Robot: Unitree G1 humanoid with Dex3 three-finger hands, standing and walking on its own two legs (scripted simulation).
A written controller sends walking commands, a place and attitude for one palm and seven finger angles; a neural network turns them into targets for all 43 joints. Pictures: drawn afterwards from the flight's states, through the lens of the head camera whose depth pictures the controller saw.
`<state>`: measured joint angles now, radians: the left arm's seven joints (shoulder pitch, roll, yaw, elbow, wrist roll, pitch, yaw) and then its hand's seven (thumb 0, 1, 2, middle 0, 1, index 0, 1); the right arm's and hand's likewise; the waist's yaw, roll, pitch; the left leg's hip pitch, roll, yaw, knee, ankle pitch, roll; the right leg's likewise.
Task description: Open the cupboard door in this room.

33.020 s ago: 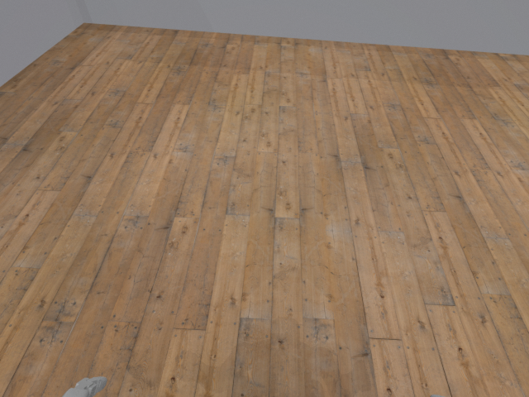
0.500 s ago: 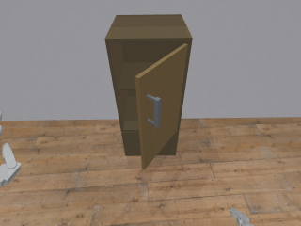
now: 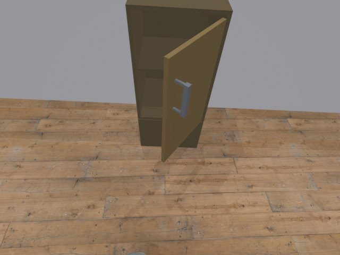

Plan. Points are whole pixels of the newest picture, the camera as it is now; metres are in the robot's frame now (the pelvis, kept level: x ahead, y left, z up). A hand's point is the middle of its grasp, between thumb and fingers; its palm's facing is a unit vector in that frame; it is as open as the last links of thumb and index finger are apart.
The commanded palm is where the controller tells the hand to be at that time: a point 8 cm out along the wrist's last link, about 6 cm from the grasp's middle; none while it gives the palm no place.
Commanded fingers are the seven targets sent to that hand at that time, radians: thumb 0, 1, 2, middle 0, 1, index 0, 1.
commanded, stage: let the arm hang, fingers relaxed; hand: left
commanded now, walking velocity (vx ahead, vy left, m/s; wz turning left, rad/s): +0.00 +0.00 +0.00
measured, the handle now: (180, 98) +0.61 +0.01 -0.02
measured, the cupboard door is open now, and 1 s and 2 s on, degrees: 53 53 53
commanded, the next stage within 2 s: look to check the result in 0.64 s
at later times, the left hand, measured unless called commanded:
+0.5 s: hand out of the picture +0.00 +0.16 -0.17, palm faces +0.04 -0.99 -0.17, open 7.4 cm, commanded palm none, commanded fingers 0.00 0.90 0.90 -0.20 -0.30 -0.20 -0.30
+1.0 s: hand out of the picture +0.02 +0.15 -0.17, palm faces +0.05 -0.98 -0.19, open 7.4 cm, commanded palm none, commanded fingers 0.00 0.90 0.90 -0.20 -0.30 -0.20 -0.30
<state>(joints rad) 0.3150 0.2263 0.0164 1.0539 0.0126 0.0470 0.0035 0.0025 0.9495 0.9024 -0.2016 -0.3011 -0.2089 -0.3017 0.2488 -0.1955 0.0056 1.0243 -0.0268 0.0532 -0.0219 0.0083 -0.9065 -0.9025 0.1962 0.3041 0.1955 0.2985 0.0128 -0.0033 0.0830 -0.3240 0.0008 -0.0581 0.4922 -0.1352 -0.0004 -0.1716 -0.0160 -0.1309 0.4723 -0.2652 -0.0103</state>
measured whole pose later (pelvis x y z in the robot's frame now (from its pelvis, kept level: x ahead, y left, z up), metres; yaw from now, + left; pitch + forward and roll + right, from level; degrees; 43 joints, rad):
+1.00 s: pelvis +0.04 -0.02 +0.00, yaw -1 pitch -2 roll +0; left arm 0.30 0.13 0.03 1.15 0.00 0.00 0.03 0.01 0.91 0.90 -0.19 -0.30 -0.20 -0.30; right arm 0.26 -0.13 0.00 1.14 -0.02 0.02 -0.05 0.01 -0.92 -0.90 0.20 0.30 0.19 0.30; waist 0.00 0.01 0.07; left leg -0.25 0.01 -0.05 0.46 -0.18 -0.02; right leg -0.10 -0.01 -0.12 0.44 -0.31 -0.03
